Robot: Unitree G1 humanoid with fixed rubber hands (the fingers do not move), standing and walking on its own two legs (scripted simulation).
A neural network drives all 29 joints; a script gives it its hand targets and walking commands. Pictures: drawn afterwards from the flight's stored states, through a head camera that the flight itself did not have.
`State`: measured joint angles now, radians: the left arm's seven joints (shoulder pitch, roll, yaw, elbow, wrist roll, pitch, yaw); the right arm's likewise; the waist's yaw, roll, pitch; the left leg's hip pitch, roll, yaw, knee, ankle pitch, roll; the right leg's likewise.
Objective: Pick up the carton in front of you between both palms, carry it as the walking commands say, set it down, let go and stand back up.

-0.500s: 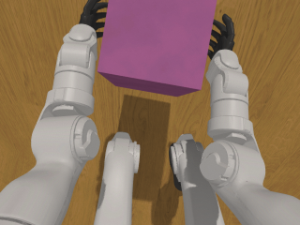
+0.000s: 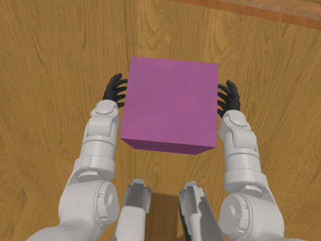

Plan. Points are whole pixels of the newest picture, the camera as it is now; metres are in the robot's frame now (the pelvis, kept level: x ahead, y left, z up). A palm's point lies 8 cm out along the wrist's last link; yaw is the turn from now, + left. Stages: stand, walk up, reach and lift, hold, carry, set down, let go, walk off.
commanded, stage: reach and lift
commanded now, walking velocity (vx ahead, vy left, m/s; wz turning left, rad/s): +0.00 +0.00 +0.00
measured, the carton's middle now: (168, 113) +0.45 +0.00 -0.12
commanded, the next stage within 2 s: hold in 1.82 s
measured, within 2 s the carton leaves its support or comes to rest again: neither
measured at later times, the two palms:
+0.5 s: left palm (94, 99) +0.39 +0.15 +0.10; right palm (270, 103) +0.39 -0.15 +0.11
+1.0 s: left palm (70, 98) +0.34 +0.14 +0.20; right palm out of the picture +0.36 -0.15 +0.21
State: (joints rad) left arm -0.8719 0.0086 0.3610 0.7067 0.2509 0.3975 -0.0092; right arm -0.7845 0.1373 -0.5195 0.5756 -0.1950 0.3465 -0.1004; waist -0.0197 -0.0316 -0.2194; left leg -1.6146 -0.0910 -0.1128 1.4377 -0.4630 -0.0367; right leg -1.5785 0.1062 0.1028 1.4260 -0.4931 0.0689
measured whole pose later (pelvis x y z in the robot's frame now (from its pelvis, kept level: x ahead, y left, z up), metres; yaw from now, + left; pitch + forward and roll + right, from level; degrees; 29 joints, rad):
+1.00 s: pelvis +0.06 -0.01 +0.18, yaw +1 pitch -2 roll +0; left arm -0.29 -0.16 0.27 0.41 0.30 0.63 0.01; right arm -0.31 0.16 -0.30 0.43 -0.30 0.59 -0.02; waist 0.00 -0.01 -0.05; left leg -0.20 -0.04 -0.14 0.46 -0.22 -0.02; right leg -0.18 0.05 0.14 0.47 -0.24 0.01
